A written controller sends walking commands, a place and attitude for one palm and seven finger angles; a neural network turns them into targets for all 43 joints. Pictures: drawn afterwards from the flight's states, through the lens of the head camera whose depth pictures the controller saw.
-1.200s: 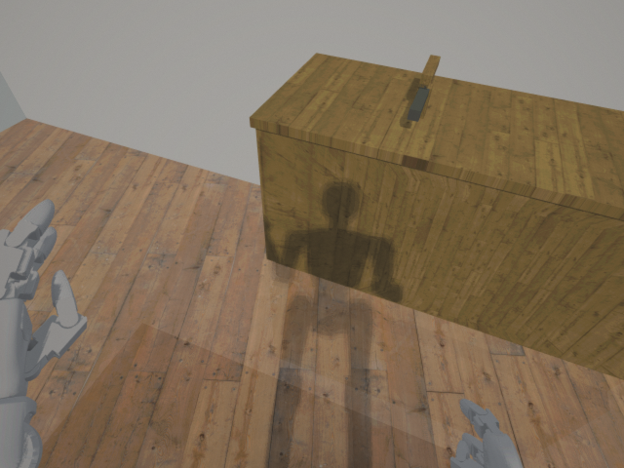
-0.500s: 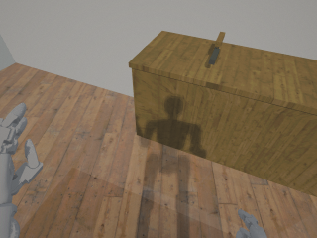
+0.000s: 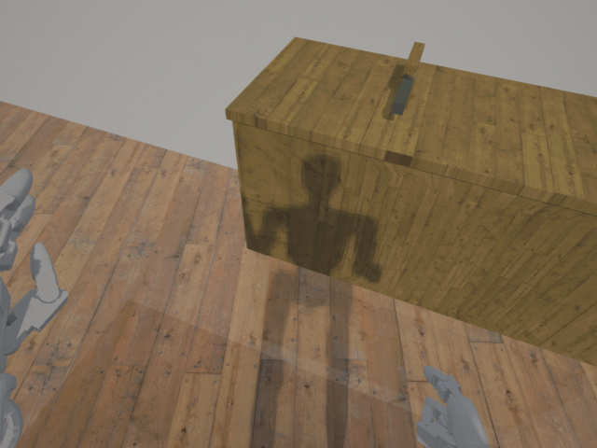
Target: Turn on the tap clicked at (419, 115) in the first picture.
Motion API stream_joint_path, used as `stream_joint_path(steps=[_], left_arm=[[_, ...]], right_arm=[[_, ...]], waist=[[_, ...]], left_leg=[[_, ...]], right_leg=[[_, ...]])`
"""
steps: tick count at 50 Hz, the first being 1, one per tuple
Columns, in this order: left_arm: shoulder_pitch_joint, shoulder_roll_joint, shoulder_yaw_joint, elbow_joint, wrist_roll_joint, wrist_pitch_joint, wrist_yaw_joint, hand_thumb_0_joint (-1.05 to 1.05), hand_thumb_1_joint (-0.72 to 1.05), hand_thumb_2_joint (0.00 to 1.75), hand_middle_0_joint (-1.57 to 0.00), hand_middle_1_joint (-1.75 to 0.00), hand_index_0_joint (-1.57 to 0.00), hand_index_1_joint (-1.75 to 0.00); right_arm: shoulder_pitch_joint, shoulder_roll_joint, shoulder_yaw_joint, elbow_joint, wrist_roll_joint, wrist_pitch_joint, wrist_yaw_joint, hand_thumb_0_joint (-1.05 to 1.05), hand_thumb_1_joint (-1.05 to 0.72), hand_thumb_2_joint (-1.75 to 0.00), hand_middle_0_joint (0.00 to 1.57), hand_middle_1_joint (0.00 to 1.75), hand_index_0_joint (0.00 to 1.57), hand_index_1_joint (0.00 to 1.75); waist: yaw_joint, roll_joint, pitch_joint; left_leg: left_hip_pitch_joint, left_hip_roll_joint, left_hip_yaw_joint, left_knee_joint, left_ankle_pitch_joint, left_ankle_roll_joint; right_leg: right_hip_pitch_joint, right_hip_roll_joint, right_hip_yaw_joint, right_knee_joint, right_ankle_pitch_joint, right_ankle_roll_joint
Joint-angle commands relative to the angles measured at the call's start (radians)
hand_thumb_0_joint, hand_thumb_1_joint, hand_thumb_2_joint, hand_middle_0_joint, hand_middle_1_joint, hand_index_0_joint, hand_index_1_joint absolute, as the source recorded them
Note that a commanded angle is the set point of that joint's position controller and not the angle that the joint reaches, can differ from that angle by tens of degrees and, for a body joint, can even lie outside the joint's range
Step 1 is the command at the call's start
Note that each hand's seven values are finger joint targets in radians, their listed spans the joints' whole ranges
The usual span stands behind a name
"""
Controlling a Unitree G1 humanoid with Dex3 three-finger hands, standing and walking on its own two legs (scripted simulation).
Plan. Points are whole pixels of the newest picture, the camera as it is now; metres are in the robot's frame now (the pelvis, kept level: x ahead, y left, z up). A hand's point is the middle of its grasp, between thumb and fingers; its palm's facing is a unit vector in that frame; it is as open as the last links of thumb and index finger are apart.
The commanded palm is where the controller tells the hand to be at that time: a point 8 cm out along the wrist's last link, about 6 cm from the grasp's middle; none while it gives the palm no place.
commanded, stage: turn to face it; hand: left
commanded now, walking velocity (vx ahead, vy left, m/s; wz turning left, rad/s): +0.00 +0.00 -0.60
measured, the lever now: (398, 106) +0.83 -0.17 +0.03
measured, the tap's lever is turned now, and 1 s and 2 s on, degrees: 0 0 0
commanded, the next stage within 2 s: take the last steps up to it in 1.04 s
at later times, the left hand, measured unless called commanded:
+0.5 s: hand (219, 250) +0.27 +0.11 +0.19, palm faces +0.17 -0.87 -0.47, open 7.4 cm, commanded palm +0.23 +0.16 +0.18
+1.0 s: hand (296, 270) +0.26 +0.03 +0.17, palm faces -0.03 -0.88 -0.47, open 7.4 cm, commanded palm +0.23 +0.09 +0.18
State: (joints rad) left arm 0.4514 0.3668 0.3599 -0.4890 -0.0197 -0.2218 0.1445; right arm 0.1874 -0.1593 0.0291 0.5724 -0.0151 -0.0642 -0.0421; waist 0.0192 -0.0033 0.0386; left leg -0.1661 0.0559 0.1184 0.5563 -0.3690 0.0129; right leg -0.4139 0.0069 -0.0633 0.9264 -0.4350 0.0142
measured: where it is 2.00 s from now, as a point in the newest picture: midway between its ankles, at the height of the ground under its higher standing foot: outside the picture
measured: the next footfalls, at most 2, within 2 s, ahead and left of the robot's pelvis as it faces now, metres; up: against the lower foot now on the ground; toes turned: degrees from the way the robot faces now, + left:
right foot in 0.18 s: +0.12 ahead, -0.10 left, +0.00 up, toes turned -11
left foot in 0.74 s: +0.06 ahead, +0.07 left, +0.00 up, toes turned -20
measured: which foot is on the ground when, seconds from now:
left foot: down 0.00-0.18, up 0.20-0.72, down 0.74-1.00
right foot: up 0.00-0.16, down 0.18-0.74, up 0.76-0.98, down 1.00-1.00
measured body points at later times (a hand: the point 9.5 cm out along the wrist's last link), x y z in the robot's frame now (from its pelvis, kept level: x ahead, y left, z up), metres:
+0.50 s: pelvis +0.00 -0.06 +0.00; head +0.02 -0.08 +0.45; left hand +0.25 +0.16 +0.21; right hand +0.10 -0.35 -0.09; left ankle +0.05 +0.10 -0.68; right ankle +0.09 -0.09 -0.73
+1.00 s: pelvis -0.05 -0.07 -0.01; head -0.04 -0.10 +0.44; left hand +0.26 +0.08 +0.19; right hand -0.01 -0.32 -0.11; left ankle +0.02 +0.08 -0.73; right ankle -0.09 -0.17 -0.74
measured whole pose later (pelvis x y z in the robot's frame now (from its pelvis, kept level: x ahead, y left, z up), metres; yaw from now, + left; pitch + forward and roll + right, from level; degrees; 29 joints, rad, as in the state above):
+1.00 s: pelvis -0.05 -0.07 -0.01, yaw -31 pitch +0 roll -1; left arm 0.44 0.36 0.36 -0.46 -0.01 -0.18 0.14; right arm 0.25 -0.17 0.03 0.55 0.01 -0.05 -0.02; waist 0.05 0.06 0.04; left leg -0.26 0.18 0.14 0.63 -0.35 -0.09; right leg -0.31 0.00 -0.05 0.60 -0.27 0.02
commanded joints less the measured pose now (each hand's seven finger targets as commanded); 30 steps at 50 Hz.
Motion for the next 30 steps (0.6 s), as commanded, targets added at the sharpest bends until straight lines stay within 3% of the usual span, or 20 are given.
stream_joint_path(steps=[1,4,5,7,8,9,10,11,12,13,15,17,21,24,25,30], left_arm=[[-0.042,0.126,0.067,-0.208,-0.003,-0.034,-0.011,0.0,0.9,0.9,-0.2,-0.3,-0.2,-0.3],[-0.052,0.147,0.095,-0.174,-0.014,-0.016,-0.019,0.0,0.9,0.9,-0.2,-0.3,-0.2,-0.3],[-0.063,0.158,0.102,-0.183,-0.016,-0.012,-0.017,0.0,0.9,0.9,-0.2,-0.3,-0.2,-0.3],[-0.074,0.17,0.115,-0.184,-0.015,-0.008,-0.019,0.0,0.9,0.9,-0.2,-0.3,-0.2,-0.3],[-0.082,0.193,0.129,-0.191,-0.007,-0.013,-0.015,0.0,0.9,0.9,-0.2,-0.3,-0.2,-0.3],[-0.064,0.228,0.168,-0.185,-0.004,-0.022,-0.005,0.0,0.9,0.9,-0.2,-0.3,-0.2,-0.3],[-0.037,0.191,0.16,-0.176,-0.03,-0.019,0.002,0.0,0.9,0.9,-0.2,-0.3,-0.2,-0.3],[-0.024,0.223,0.175,-0.215,-0.033,-0.023,0.012,0.0,0.9,0.9,-0.2,-0.3,-0.2,-0.3],[0.001,0.223,0.174,-0.25,-0.029,-0.035,0.016,0.0,0.9,0.9,-0.2,-0.3,-0.2,-0.3],[0.024,0.206,0.165,-0.265,-0.032,-0.042,0.018,0.0,0.9,0.9,-0.2,-0.3,-0.2,-0.3],[0.013,0.214,0.171,-0.299,-0.034,-0.053,0.022,0.0,0.9,0.9,-0.2,-0.3,-0.2,-0.3],[0.018,0.224,0.172,-0.295,-0.036,-0.057,0.026,0.0,0.9,0.9,-0.2,-0.3,-0.2,-0.3],[0.026,0.205,0.154,-0.206,-0.038,-0.045,0.029,0.0,0.9,0.9,-0.2,-0.3,-0.2,-0.3],[0.013,0.178,0.115,-0.133,-0.034,-0.031,0.024,0.0,0.9,0.9,-0.2,-0.3,-0.2,-0.3],[-0.001,0.173,0.103,-0.125,-0.033,-0.029,0.025,0.0,0.9,0.9,-0.2,-0.3,-0.2,-0.3],[-0.063,0.182,0.081,-0.153,-0.022,-0.021,0.026,0.0,0.9,0.9,-0.2,-0.3,-0.2,-0.3]], right_arm=[[-0.033,-0.157,-0.065,-0.145,0.004,-0.034,0.007,0.0,-0.9,-0.9,0.2,0.3,0.2,0.3],[-0.054,-0.154,-0.061,-0.168,0.006,-0.028,0.005,0.0,-0.9,-0.9,0.2,0.3,0.2,0.3],[-0.064,-0.147,-0.059,-0.18,0.008,-0.028,0.0,0.0,-0.9,-0.9,0.2,0.3,0.2,0.3],[-0.061,-0.154,-0.061,-0.182,0.015,-0.028,0.005,0.0,-0.9,-0.9,0.2,0.3,0.2,0.3],[-0.062,-0.151,-0.063,-0.189,0.021,-0.026,0.007,0.0,-0.9,-0.9,0.2,0.3,0.2,0.3],[-0.078,-0.134,-0.063,-0.211,0.021,-0.027,0.007,0.0,-0.9,-0.9,0.2,0.3,0.2,0.3],[-0.073,-0.139,-0.077,-0.222,0.025,-0.024,0.015,0.0,-0.9,-0.9,0.2,0.3,0.2,0.3],[-0.062,-0.138,-0.075,-0.205,0.019,-0.012,0.016,0.0,-0.9,-0.9,0.2,0.3,0.2,0.3],[-0.063,-0.131,-0.06,-0.191,0.014,0.004,0.021,0.0,-0.9,-0.9,0.2,0.3,0.2,0.3],[-0.072,-0.127,-0.052,-0.177,0.013,0.016,0.021,0.0,-0.9,-0.9,0.2,0.3,0.2,0.3],[-0.089,-0.132,-0.052,-0.166,0.012,0.032,0.012,0.0,-0.9,-0.9,0.2,0.3,0.2,0.3],[-0.092,-0.138,-0.055,-0.163,0.007,0.033,0.004,0.0,-0.9,-0.9,0.2,0.3,0.2,0.3],[-0.079,-0.149,-0.059,-0.156,0.01,0.045,-0.003,0.0,-0.9,-0.9,0.2,0.3,0.2,0.3],[-0.066,-0.164,-0.063,-0.164,0.017,0.064,-0.001,0.0,-0.9,-0.9,0.2,0.3,0.2,0.3],[-0.076,-0.166,-0.063,-0.168,0.019,0.067,-0.001,0.0,-0.9,-0.9,0.2,0.3,0.2,0.3],[-0.071,-0.173,-0.067,-0.195,0.023,0.093,0.011,0.0,-0.9,-0.9,0.2,0.3,0.2,0.3]], waist=[[-0.029,0.246,-0.092],[-0.022,0.217,-0.07],[-0.014,0.212,-0.09],[-0.007,0.151,-0.106],[0.001,0.031,-0.134],[0.005,-0.16,-0.164],[-0.002,-0.24,-0.217],[-0.003,-0.179,-0.203],[-0.012,-0.096,-0.209],[-0.014,-0.044,-0.223],[-0.011,-0.007,-0.241],[-0.003,-0.012,-0.221],[0.008,-0.055,-0.21],[0.008,-0.09,-0.181],[0.011,-0.076,-0.172],[0.016,-0.102,-0.159]], left_leg=[[0.156,0.254,-0.055,-0.107,0.908,0.052],[0.028,0.28,-0.008,-0.072,0.79,0.041],[0.02,0.273,0.014,-0.033,0.748,0.037],[-0.071,0.254,0.018,0.134,0.617,0.016],[-0.163,0.188,0.05,0.329,0.476,-0.01],[-0.343,0.031,0.053,0.598,-0.001,-0.055],[-0.371,-0.022,-0.088,0.748,-0.238,-0.072],[-0.357,0.013,-0.18,0.753,-0.207,-0.077],[-0.374,0.022,-0.186,0.749,-0.121,-0.084],[-0.385,0.022,-0.18,0.738,-0.057,-0.087],[-0.37,0.017,-0.165,0.663,-0.031,-0.091],[-0.344,0.004,-0.153,0.567,-0.016,-0.088],[-0.312,-0.018,-0.136,0.399,-0.016,-0.081],[-0.292,-0.032,-0.126,0.32,-0.02,-0.072],[-0.288,-0.034,-0.127,0.284,-0.031,-0.069],[-0.195,-0.061,-0.109,0.132,-0.085,-0.045]], right_leg=[[-0.068,-0.006,-0.051,-0.116,0.113,0.009],[0.075,0.014,-0.074,-0.214,0.161,0.012],[0.123,0.021,-0.079,-0.256,0.192,0.008],[0.264,0.012,-0.059,-0.36,0.287,-0.004],[0.357,-0.058,0.049,-0.407,0.523,-0.046],[0.436,-0.23,0.377,-0.432,0.938,-0.159],[0.352,-0.341,0.604,-0.548,0.885,-0.185],[0.292,-0.339,0.595,-0.596,0.602,-0.141],[0.297,-0.306,0.533,-0.596,0.432,-0.148],[0.306,-0.267,0.468,-0.582,0.401,-0.136],[0.29,-0.224,0.404,-0.586,0.387,-0.092],[0.244,-0.206,0.412,-0.631,0.334,-0.088],[0.236,-0.179,0.434,-0.681,0.249,-0.031],[0.194,-0.166,0.464,-0.734,0.111,-0.042],[0.197,-0.166,0.467,-0.732,0.103,-0.047],[0.134,-0.148,0.514,-0.783,-0.044,-0.056]])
